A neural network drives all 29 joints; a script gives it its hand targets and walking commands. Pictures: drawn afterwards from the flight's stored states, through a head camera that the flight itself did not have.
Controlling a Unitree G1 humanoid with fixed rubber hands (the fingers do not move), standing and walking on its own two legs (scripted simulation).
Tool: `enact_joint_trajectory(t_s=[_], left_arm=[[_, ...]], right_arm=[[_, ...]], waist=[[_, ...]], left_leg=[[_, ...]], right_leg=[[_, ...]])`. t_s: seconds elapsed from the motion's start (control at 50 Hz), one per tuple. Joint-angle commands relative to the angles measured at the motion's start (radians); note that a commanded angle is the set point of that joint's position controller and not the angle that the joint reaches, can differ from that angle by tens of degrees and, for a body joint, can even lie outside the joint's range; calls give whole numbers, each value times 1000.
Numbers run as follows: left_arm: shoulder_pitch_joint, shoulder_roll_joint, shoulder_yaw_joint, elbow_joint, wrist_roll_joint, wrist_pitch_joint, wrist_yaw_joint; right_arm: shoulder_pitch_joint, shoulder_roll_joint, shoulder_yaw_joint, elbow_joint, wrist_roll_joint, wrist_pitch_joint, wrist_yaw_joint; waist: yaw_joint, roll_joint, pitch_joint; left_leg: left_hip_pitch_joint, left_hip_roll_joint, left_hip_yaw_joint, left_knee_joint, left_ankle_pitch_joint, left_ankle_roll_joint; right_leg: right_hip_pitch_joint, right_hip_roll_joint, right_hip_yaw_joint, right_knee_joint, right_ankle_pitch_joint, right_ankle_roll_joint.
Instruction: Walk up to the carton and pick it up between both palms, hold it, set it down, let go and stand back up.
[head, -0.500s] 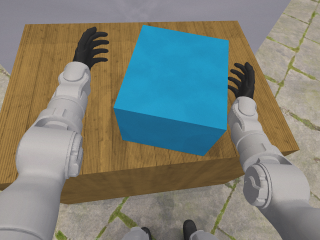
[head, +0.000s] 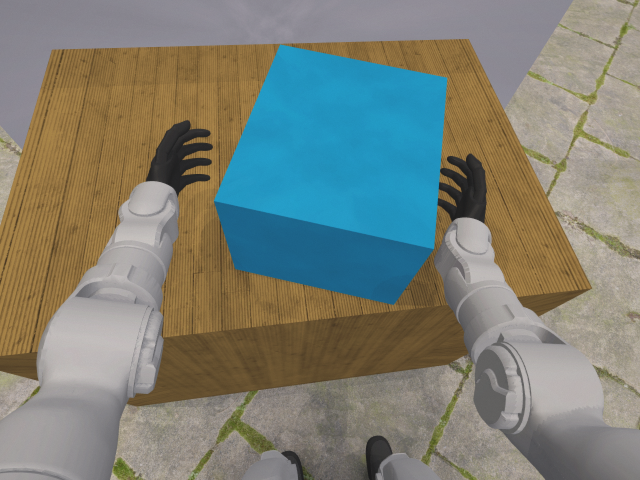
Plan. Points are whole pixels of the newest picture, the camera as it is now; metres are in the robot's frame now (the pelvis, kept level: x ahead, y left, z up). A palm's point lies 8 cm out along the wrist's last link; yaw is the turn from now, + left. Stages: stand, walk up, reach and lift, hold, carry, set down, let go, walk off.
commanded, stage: set down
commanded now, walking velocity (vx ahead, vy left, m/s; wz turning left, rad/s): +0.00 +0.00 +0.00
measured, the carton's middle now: (337, 176) +0.51 -0.03 -0.01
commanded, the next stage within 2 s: none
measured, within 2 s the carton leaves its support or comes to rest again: neither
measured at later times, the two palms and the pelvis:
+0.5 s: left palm (148, 207) +0.43 +0.21 +0.05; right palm (472, 239) +0.37 -0.18 +0.04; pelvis -0.03 +0.00 -0.01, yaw +0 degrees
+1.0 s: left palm (136, 261) +0.38 +0.24 +0.00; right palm (474, 283) +0.33 -0.19 +0.00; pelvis -0.03 +0.00 -0.01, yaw +0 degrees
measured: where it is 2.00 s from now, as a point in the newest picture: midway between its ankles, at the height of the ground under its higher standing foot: outside the picture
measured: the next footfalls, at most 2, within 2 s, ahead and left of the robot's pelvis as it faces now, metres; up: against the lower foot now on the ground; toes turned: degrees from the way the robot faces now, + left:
none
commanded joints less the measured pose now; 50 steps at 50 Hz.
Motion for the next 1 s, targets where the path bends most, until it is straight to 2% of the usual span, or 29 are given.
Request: enact_joint_trajectory(t_s=[0.0, 0.02, 0.06, 0.08, 0.12, 0.14, 0.22, 0.26, 0.28, 0.36, 0.4, 0.42, 0.48, 0.5, 0.52, 0.58, 0.62, 0.66, 0.7, 0.72, 0.74, 0.8, 0.82, 0.84, 0.86, 0.88, 0.92, 0.94, 0.98], left_arm=[[-640, 154, -111, -254, -144, -61, -3], [-487, 160, -93, -316, -140, -52, -9], [-455, 152, -94, -298, -148, -46, -23], [-477, 167, -80, -336, -129, -37, -32], [-535, 164, -110, -258, -156, -38, -23], [-532, 187, -105, -209, -160, -33, -30], [-506, 185, -113, -170, -170, -46, -35], [-506, 174, -173, -225, -196, -46, -31], [-562, 177, -177, -119, -198, -52, -32], [-512, 162, -149, -130, -194, -49, -36], [-523, 159, -180, -140, -207, -58, -31], [-363, 168, -157, -183, -208, -47, -36], [-468, 181, -147, -238, -189, -61, -36], [-400, 191, -156, -246, -198, -56, -39], [-439, 202, -155, -179, -197, -72, -39], [-433, 223, -171, -207, -224, -89, -32], [-246, 195, -153, -419, -195, -77, -28], [-288, 182, -149, -318, -189, -83, -33], [-288, 209, -125, -393, -187, -79, -42], [-352, 238, -118, -304, -201, -95, -43], [-247, 205, -145, -411, -218, -95, -41], [-327, 214, -165, -342, -230, -105, -36], [-233, 229, -141, -392, -222, -108, -43], [-79, 223, -103, -553, -206, -93, -36], [-35, 234, -67, -519, -171, -94, -50], [-140, 258, -78, -428, -195, -90, -60], [-165, 284, -88, -510, -214, -52, -65], [-312, 283, -112, -387, -242, -65, -69], [-129, 273, -112, -456, -257, -69, -63]], right_arm=[[-542, -161, 15, -240, -33, -15, -7], [-358, -169, 78, -296, 1, -32, -17], [-359, -164, 75, -267, 8, -34, -20], [-381, -137, 109, -326, 34, -33, -28], [-440, -158, 51, -274, 8, -14, -27], [-452, -168, 79, -288, 16, 2, -23], [-454, -140, 83, -287, 4, 31, -21], [-467, -160, 78, -314, 34, 46, -26], [-518, -178, 46, -237, 8, 60, -28], [-449, -165, 81, -254, 15, 55, -23], [-505, -172, 58, -229, 23, 66, -14], [-343, -162, 120, -268, 44, 46, -23], [-436, -196, 61, -265, 19, 36, -30], [-391, -179, 106, -289, 48, 37, -34], [-461, -156, 69, -221, 9, 53, -31], [-428, -175, 78, -232, 13, 57, -24], [-264, -141, 114, -301, 36, 13, -32], [-309, -156, 89, -202, 18, 14, -28], [-308, -157, 116, -225, 26, 10, -30], [-380, -137, 101, -241, 15, 14, -24], [-264, -144, 130, -273, 43, 3, -29], [-360, -162, 102, -273, 28, 7, -22], [-263, -138, 129, -311, 29, -7, -26], [-113, -120, 171, -426, 66, -37, -24], [-88, -106, 179, -373, 37, -42, -32], [-170, -134, 165, -331, 30, -20, -30], [-218, -145, 179, -401, 59, 4, -42], [-347, -144, 151, -366, 40, 21, -43], [-183, -98, 175, -487, 57, 23, -46]], waist=[[-193, 214, -979], [-171, 191, -1001], [-178, 194, -953], [-141, 211, -983], [-188, 190, -897], [-162, 183, -877], [-162, 136, -861], [-183, 196, -844], [-191, 195, -796], [-175, 187, -779], [-197, 196, -801], [-158, 174, -806], [-178, 236, -789], [-152, 220, -767], [-178, 211, -737], [-173, 212, -772], [-149, 251, -821], [-163, 264, -738], [-141, 282, -767], [-135, 242, -773], [-147, 256, -766], [-148, 275, -740], [-144, 249, -769], [-98, 230, -826], [-97, 244, -820], [-104, 235, -748], [-110, 244, -717], [-122, 275, -701], [-98, 200, -742]], left_leg=[[549, 21, -83, -17, 526, -161], [584, 14, -77, 3, 607, -159], [577, 11, -92, -1, 600, -166], [581, 12, -87, -5, 593, -157], [523, 15, -95, -10, 470, -156], [484, 2, -77, -23, 395, -137], [438, 0, -89, -46, 276, -107], [421, 35, -122, -84, 246, -115], [379, 39, -122, -90, 169, -111], [395, 28, -133, -77, 124, -107], [401, 46, -148, -80, 137, -116], [452, 40, -136, -78, 209, -118], [427, 58, -165, -84, 170, -131], [407, 44, -149, -92, 107, -116], [384, 45, -147, -91, 77, -107], [383, 55, -164, -99, 51, -110], [515, 67, -170, -90, 240, -143], [498, 68, -181, -90, 203, -154], [516, 57, -167, -81, 237, -157], [460, 48, -158, -63, 196, -145], [495, 55, -172, -79, 202, -141], [439, 73, -184, -85, 156, -153], [490, 75, -189, -72, 231, -150], [594, 64, -169, -65, 334, -164], [609, 43, -162, -42, 381, -167], [554, 41, -162, -46, 305, -160], [521, 49, -153, -69, 288, -141], [424, 47, -161, -65, 177, -135], [454, 44, -165, -88, 115, -121]], right_leg=[[47, 64, -115, 107, 278, -45], [137, 65, -98, 112, 386, -46], [116, 66, -105, 115, 391, -43], [172, 62, -94, 124, 414, -41], [83, 58, -105, 117, 305, -47], [97, 53, -93, 118, 276, -49], [113, 53, -93, 126, 199, -37], [139, 75, -120, 168, 221, -34], [85, 72, -121, 175, 150, -35], [74, 72, -114, 167, 127, -32], [64, 72, -117, 180, 120, -33], [133, 69, -119, 172, 217, -32], [80, 83, -122, 182, 143, -33], [127, 80, -107, 178, 153, -31], [81, 77, -112, 173, 104, -32], [110, 80, -116, 190, 100, -26], [137, 82, -117, 183, 224, -24], [62, 86, -123, 172, 149, -23], [97, 75, -100, 154, 167, -24], [52, 67, -101, 157, 129, -27], [97, 86, -112, 170, 171, -18], [50, 82, -123, 195, 97, -15], [88, 81, -109, 177, 153, -15], [136, 81, -102, 155, 256, -18], [102, 65, -84, 133, 247, -17], [92, 69, -92, 137, 179, -19], [143, 79, -89, 145, 193, -22], [78, 68, -92, 169, 108, -29], [138, 63, -88, 161, 152, -10]])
